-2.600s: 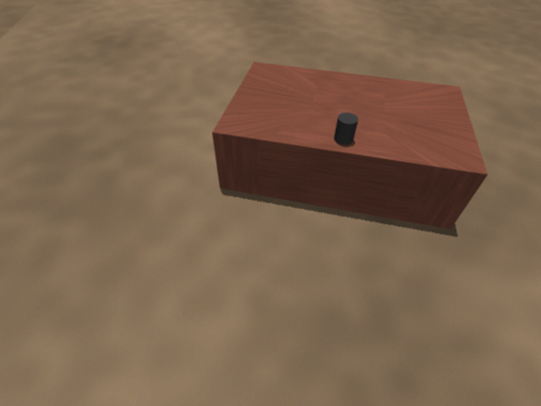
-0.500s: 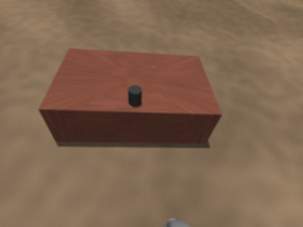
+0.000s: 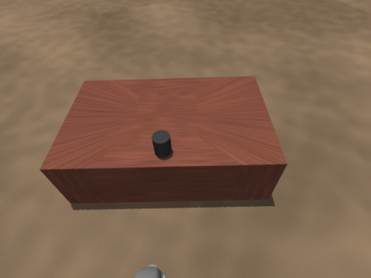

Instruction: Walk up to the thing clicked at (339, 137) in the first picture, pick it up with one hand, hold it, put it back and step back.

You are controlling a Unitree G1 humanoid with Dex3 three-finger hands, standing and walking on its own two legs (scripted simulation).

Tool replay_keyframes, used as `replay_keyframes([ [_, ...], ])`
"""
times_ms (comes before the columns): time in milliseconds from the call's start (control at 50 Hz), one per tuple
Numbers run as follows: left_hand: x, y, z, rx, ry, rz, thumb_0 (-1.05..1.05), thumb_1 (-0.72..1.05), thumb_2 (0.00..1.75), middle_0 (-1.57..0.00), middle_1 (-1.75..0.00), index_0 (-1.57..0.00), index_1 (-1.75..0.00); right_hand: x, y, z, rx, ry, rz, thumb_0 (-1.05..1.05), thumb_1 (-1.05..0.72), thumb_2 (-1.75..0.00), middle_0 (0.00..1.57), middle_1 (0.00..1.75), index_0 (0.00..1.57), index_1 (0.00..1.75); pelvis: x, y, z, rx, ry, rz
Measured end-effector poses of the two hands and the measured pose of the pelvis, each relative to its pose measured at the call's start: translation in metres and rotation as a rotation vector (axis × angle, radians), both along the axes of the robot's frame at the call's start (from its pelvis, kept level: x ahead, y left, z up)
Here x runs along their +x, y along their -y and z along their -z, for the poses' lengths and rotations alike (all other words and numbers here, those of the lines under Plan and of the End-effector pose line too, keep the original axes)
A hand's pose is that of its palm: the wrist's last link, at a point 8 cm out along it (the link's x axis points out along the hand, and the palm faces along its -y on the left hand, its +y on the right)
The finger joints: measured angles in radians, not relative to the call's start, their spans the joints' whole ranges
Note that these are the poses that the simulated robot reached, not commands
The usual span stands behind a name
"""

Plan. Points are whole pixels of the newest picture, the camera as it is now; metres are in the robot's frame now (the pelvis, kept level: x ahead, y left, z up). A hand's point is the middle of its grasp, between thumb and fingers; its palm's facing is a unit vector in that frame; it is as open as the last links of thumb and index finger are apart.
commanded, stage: walk up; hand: left
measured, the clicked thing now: (162, 144) +0.77 +0.16 -0.36
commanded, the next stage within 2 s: none
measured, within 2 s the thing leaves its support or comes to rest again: neither
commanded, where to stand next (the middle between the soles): +0.36 +0.00 m, yaw +3 degrees
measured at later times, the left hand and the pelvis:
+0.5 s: hand (83, 254) +0.22 +0.28 -0.15, palm faces +0.00 -0.94 -0.33, open 7.4 cm; pelvis +0.17 +0.00 +0.00, yaw +2 degrees
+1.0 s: hand (108, 221) +0.30 +0.24 -0.15, palm faces +0.04 -0.90 -0.43, open 7.4 cm; pelvis +0.27 -0.04 -0.02, yaw +4 degrees
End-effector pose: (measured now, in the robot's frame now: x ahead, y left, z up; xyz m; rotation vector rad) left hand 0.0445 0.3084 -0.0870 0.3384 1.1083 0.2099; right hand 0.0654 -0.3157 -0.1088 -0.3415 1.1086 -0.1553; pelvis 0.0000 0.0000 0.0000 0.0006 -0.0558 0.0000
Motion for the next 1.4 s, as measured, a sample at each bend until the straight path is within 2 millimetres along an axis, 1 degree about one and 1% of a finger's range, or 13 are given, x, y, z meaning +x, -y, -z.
replay_keyframes([
  [120,0.009,-0.010,0.015,-0.015,-0.048,-0.057,0.01,0.90,0.90,-0.20,-0.30,-0.21,-0.30,0.053,-0.002,-0.007,-0.038,-0.047,-0.050,0.01,-0.90,-0.90,0.21,0.30,0.20,0.30,0.045,-0.002,0.004,-0.023,-0.014,-0.030],
  [220,0.028,-0.025,0.039,-0.036,-0.106,-0.087,0.01,0.90,0.90,-0.20,-0.30,-0.20,-0.30,0.113,-0.019,-0.010,-0.068,-0.001,-0.087,0.01,-0.90,-0.90,0.21,0.30,0.20,0.30,0.087,-0.015,0.015,-0.005,-0.015,-0.045],
  [300,0.060,-0.025,0.043,-0.051,-0.142,-0.073,0.01,0.90,0.90,-0.20,-0.30,-0.20,-0.30,0.148,-0.031,-0.018,-0.066,0.090,-0.080,0.01,-0.90,-0.90,0.21,0.30,0.20,0.30,0.111,-0.023,0.013,-0.007,-0.002,-0.040],
  [380,0.104,-0.025,0.035,-0.056,-0.096,-0.040,0.01,0.90,0.90,-0.20,-0.30,-0.20,-0.30,0.161,-0.033,-0.029,-0.057,0.103,-0.054,0.01,-0.90,-0.90,0.21,0.30,0.20,0.30,0.135,-0.019,0.004,-0.007,0.007,-0.042],
  [520,0.171,-0.014,0.022,-0.033,-0.038,-0.012,0.01,0.90,0.90,-0.20,-0.30,-0.20,-0.30,0.176,-0.005,-0.021,-0.050,0.039,-0.035,0.01,-0.90,-0.90,0.21,0.30,0.20,0.31,0.175,0.000,0.003,0.016,0.008,-0.036],
  [640,0.216,0.009,0.014,0.050,-0.021,-0.013,0.01,0.90,0.90,-0.20,-0.30,-0.20,-0.30,0.204,0.038,0.015,-0.029,-0.025,-0.002,0.01,-0.90,-0.90,0.21,0.30,0.20,0.31,0.218,0.031,0.020,0.014,-0.004,-0.041],
  [680,0.224,0.019,0.011,0.071,-0.004,-0.025,0.01,0.90,0.90,-0.20,-0.30,-0.20,-0.30,0.217,0.045,0.026,-0.022,-0.055,0.000,0.01,-0.90,-0.90,0.21,0.30,0.20,0.30,0.228,0.039,0.022,0.002,-0.001,-0.054],
  [780,0.232,0.038,-0.005,0.073,-0.009,-0.056,0.01,0.90,0.90,-0.20,-0.30,-0.20,-0.30,0.252,0.042,0.028,0.017,-0.083,-0.032,0.01,-0.90,-0.90,0.21,0.30,0.20,0.30,0.248,0.047,0.009,0.029,-0.007,-0.058],
  [860,0.234,0.042,-0.007,0.081,-0.042,-0.063,0.01,0.90,0.90,-0.20,-0.30,-0.21,-0.30,0.276,0.038,0.026,0.031,-0.076,-0.049,0.01,-0.90,-0.90,0.21,0.30,0.20,0.30,0.260,0.049,0.005,0.023,-0.012,-0.059],
  [1020,0.250,0.026,0.024,0.058,-0.058,-0.078,0.01,0.90,0.90,-0.20,-0.30,-0.21,-0.30,0.309,0.023,0.027,-0.009,-0.077,-0.058,0.01,-0.90,-0.90,0.21,0.30,0.20,0.30,0.272,0.037,0.019,-0.007,-0.015,-0.083],
  [1100,0.264,0.017,0.042,0.024,-0.042,-0.092,0.01,0.90,0.90,-0.20,-0.30,-0.21,-0.30,0.317,0.009,0.020,-0.034,-0.060,-0.070,0.01,-0.90,-0.90,0.21,0.30,0.20,0.30,0.269,0.027,0.023,0.012,-0.011,-0.084],
  [1200,0.270,0.017,0.048,0.004,-0.049,-0.080,0.01,0.90,0.90,-0.20,-0.30,-0.20,-0.30,0.327,0.002,0.011,-0.038,-0.012,-0.070,0.01,-0.90,-0.90,0.21,0.30,0.20,0.30,0.267,0.024,0.022,-0.007,-0.020,-0.080],
  [1400,0.248,0.016,0.034,0.017,-0.093,-0.089,0.01,0.90,0.90,-0.20,-0.30,-0.20,-0.30,0.332,-0.011,0.014,0.024,0.015,-0.057,0.01,-0.90,-0.90,0.21,0.30,0.20,0.30,0.266,0.019,0.013,-0.013,-0.003,-0.075],
])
